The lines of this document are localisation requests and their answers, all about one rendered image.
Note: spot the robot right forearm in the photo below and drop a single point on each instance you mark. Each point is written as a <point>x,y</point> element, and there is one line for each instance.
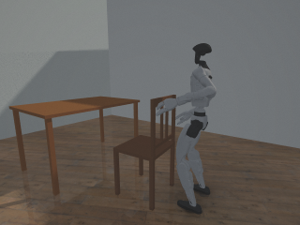
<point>191,112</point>

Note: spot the chair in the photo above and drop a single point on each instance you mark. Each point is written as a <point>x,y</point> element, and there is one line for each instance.
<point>149,148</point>

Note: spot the left robot thigh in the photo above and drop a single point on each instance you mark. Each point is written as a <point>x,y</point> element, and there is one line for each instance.
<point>184,142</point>

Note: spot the robot right foot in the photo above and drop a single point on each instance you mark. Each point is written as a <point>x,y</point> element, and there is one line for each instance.
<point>205,190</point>

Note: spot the robot left upper arm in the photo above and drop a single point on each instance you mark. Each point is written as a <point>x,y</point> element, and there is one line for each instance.
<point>200,75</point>

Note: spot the robot left forearm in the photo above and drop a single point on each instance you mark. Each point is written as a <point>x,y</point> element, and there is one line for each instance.
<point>197,95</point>

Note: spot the robot left hand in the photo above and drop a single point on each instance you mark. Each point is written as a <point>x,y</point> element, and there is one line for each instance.
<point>170,104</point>

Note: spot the robot right hand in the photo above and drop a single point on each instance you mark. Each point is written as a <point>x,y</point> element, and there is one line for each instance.
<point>185,117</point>

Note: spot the table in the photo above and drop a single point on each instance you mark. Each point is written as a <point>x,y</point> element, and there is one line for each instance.
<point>52,109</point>

